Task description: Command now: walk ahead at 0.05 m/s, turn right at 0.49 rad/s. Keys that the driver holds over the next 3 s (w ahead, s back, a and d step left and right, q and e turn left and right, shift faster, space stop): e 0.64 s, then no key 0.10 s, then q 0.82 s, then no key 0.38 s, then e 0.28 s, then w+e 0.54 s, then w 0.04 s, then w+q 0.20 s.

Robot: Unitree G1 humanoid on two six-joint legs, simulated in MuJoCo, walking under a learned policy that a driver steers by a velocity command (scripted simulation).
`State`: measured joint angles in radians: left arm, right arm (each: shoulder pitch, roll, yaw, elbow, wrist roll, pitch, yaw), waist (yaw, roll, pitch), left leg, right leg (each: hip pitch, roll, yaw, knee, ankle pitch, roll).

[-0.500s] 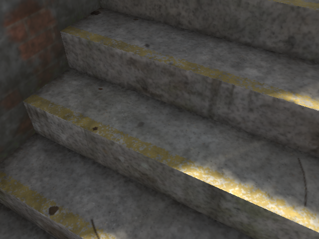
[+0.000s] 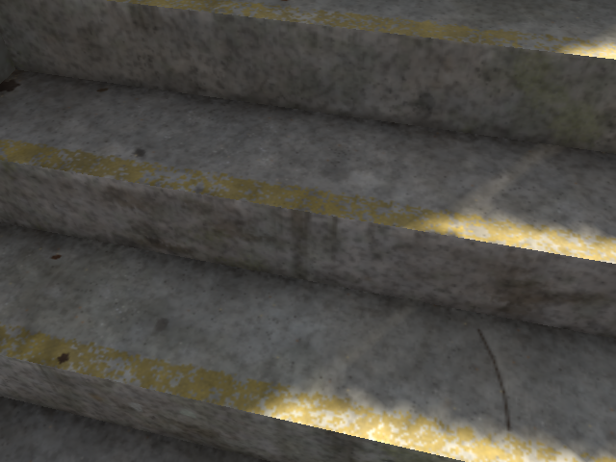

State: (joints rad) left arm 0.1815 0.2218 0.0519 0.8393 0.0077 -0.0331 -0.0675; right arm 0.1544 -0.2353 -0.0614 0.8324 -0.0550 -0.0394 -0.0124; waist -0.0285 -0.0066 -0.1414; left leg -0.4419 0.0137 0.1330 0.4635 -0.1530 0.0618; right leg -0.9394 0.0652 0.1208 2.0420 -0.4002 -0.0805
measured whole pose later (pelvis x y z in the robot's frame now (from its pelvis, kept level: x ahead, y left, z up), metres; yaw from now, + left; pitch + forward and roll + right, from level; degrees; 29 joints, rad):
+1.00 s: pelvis +0.08 -0.08 +0.01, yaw -21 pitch +8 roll +3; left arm 0.38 0.26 0.02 0.82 0.03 -0.08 -0.04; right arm 0.01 -0.18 0.07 0.64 -0.03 -0.01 0.10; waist 0.05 -0.04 -0.15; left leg -1.03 0.03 0.08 1.52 -0.63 0.02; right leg -0.17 -0.14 0.13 0.28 -0.25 0.05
